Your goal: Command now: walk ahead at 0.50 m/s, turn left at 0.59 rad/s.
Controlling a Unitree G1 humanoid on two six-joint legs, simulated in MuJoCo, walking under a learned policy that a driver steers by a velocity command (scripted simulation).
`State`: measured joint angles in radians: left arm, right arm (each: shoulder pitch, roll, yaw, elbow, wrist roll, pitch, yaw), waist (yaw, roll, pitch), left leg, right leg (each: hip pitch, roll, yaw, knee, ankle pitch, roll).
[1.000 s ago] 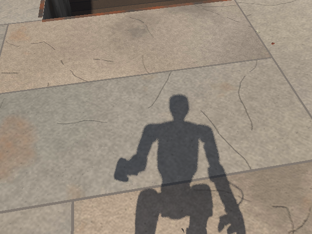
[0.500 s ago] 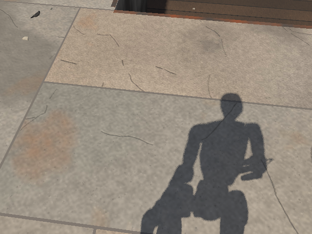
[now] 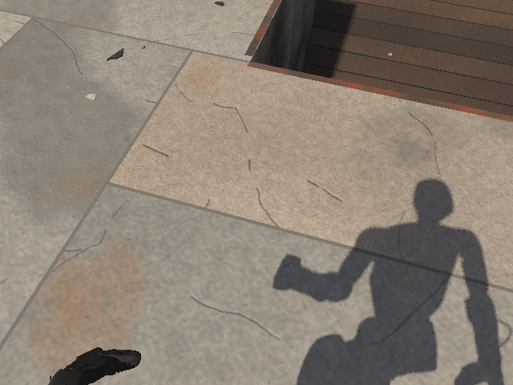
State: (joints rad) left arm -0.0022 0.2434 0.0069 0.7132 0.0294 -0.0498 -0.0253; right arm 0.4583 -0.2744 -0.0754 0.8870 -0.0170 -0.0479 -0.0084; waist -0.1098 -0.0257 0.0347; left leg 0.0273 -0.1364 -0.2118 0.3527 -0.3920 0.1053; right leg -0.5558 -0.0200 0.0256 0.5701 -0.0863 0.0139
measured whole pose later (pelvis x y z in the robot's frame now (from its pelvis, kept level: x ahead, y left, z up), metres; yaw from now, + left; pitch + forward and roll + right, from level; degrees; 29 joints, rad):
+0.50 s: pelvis +0.25 +0.01 +0.01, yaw +16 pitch +2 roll -2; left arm 0.44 0.24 0.04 0.91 0.02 -0.08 -0.01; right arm 0.02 -0.24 -0.02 0.70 -0.05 -0.01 0.07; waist 0.08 0.02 0.04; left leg -0.56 0.03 0.04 0.63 -0.13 0.09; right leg 0.06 -0.01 -0.23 0.25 -0.34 0.01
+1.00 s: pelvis +0.50 +0.10 +0.00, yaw +7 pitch +1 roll +1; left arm 0.12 0.23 0.04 0.82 0.03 -0.01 -0.06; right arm 0.40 -0.22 -0.03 0.95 -0.02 -0.09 -0.02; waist -0.04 -0.03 0.04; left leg 0.11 -0.06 0.22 0.20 -0.33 0.06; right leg -0.62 -0.06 -0.08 0.69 -0.01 -0.06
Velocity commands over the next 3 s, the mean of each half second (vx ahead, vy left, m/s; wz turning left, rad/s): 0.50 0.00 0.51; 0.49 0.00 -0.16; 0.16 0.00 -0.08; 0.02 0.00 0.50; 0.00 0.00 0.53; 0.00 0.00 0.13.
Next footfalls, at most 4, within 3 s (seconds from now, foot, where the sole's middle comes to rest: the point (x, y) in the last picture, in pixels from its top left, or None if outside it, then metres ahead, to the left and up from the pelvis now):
0.04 right None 0.19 -0.12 -0.77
0.56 left None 0.40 0.15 -0.77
1.08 right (218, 290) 0.72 0.04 -0.77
1.62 left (153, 315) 0.66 0.22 -0.77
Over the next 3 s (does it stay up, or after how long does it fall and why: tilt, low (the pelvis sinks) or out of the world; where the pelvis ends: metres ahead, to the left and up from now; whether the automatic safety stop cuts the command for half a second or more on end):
stays up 0.63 0.10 0.01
